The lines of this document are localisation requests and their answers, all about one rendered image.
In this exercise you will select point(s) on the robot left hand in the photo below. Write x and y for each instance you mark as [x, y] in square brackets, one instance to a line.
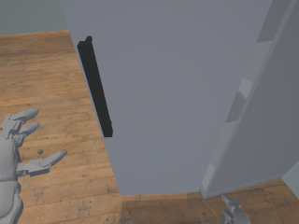
[11, 138]

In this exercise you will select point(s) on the handle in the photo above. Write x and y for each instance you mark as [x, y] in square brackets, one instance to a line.
[89, 63]

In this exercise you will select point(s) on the robot right hand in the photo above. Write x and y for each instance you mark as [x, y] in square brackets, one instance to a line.
[237, 216]

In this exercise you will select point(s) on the fridge door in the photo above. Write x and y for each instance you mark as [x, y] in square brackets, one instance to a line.
[170, 71]

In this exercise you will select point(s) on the left robot forearm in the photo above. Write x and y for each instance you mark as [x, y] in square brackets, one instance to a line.
[11, 205]

